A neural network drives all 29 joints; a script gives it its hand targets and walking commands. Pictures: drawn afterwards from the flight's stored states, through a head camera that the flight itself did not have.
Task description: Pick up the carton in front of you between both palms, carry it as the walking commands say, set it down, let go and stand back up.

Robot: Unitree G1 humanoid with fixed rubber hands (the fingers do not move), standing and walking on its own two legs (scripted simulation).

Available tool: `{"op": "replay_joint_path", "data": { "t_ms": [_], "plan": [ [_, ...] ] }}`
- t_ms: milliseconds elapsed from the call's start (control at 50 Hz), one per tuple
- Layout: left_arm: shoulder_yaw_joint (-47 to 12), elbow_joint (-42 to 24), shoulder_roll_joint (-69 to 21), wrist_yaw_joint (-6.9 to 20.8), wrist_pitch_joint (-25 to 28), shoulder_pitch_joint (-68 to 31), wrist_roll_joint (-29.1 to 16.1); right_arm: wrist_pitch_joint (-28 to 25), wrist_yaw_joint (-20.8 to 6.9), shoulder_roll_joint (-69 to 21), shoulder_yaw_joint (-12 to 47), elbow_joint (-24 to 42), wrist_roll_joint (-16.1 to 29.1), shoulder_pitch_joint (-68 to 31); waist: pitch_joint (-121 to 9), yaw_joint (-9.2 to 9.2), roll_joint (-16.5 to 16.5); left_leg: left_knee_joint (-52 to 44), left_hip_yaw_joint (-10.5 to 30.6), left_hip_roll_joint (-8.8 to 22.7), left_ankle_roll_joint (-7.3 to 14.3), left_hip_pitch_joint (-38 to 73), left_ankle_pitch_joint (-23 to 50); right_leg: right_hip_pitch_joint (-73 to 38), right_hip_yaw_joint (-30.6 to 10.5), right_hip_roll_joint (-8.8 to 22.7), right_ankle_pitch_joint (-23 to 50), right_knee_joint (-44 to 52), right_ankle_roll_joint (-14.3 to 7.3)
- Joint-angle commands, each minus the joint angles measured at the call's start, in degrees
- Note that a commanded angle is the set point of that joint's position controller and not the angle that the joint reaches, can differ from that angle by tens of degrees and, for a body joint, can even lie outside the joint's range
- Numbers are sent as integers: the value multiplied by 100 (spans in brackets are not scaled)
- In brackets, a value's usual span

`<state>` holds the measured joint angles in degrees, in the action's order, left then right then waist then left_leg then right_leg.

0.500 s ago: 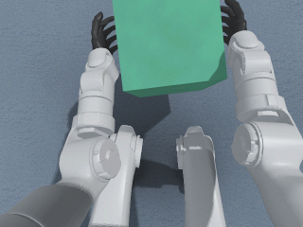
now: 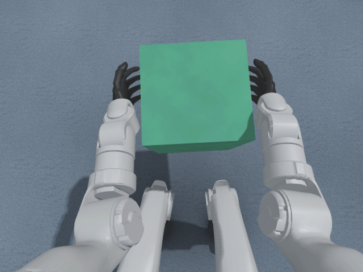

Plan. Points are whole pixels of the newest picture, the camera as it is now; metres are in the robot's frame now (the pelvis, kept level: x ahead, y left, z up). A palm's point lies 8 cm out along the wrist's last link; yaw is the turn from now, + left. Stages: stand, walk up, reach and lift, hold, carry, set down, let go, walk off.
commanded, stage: reach and lift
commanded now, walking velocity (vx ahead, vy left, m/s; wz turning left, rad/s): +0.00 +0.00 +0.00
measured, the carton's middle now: (193, 108) +0.47 -0.01 -0.13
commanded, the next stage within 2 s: hold in 2.00 s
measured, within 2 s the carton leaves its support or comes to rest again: neither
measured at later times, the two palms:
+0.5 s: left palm (79, 86) +0.42 +0.14 +0.11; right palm (297, 86) +0.41 -0.16 +0.10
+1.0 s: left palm out of the picture +0.38 +0.15 +0.25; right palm out of the picture +0.37 -0.15 +0.24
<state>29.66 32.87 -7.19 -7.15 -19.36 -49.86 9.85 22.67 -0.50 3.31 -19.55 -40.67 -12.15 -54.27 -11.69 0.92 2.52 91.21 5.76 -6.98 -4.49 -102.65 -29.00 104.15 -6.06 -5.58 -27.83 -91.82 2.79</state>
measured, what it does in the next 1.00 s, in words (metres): rises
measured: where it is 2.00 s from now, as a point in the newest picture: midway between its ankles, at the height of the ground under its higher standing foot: (189, 233)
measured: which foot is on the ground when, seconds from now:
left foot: down 0.00-1.00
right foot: down 0.00-1.00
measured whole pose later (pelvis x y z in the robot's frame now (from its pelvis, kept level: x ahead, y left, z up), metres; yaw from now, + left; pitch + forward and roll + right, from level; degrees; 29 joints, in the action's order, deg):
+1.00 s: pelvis +0.09 +0.01 +0.23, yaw -1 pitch +1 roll +0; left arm 15.6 23.7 -8.8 -1.7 -30.1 -15.5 14.0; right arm 32.7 1.6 -8.4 -13.3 -22.3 -14.0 -13.6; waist -6.0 -0.1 0.4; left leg 26.7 8.8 -2.8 -0.7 -13.6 -13.9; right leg 14.2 -8.0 -2.4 -12.9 -26.2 1.0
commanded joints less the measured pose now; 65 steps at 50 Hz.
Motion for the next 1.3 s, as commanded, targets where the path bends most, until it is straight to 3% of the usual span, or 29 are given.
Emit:
{"op": "replay_joint_path", "data": {
  "t_ms": [0,280,520,680,840,920,1080,1280],
  "plan": [
    [-3643,628,-5994,1628,-111,-3467,-871,-241,-1276,-6378,2877,171,990,-3148,-5268,-139,-577,-1202,-946,-424,148,2700,1091,-4139,868,-351,1399,1373,-129],
    [-3733,767,-6068,1648,95,-1791,-589,-492,-1206,-6588,2885,249,804,-1682,-3944,-132,-351,-2809,-560,-300,212,4398,1354,-5524,539,-288,1576,2886,-202],
    [-4177,523,-6145,1686,92,-420,-516,-504,-1203,-6653,3253,702,764,-418,-3027,-144,-279,-4326,-234,-109,268,6328,2109,-7093,331,-170,2187,4319,-241],
    [-4408,255,-6064,1797,-159,444,-480,-272,-1210,-6662,3520,1067,821,378,-2239,-113,-279,-5395,-99,19,314,7649,2735,-8295,203,-95,2780,5384,-222],
    [-4655,-227,-6033,1970,-778,1164,-646,351,-1218,-6617,3881,1779,1029,981,-1346,-108,-245,-6382,-45,122,340,8950,3143,-9383,162,-17,3030,6411,-193],
    [-4648,-509,-5914,2030,-1144,1333,-676,738,-1215,-6534,3889,2079,1028,1180,-691,-117,-212,-6793,-66,163,347,9266,3057,-9705,183,13,2878,6822,-180],
    [-4063,-303,-5765,2191,-1442,799,-431,1046,-1350,-6494,3252,1745,793,732,228,-106,-182,-7058,-143,210,412,9131,1789,-9613,262,52,1671,7052,-258],
    [-4141,-366,-5878,2249,-1438,234,-483,1046,-1389,-6676,3383,1835,827,182,-231,-111,-245,-6995,-190,206,416,9335,1811,-9855,282,72,1723,7003,-227]
  ]
}}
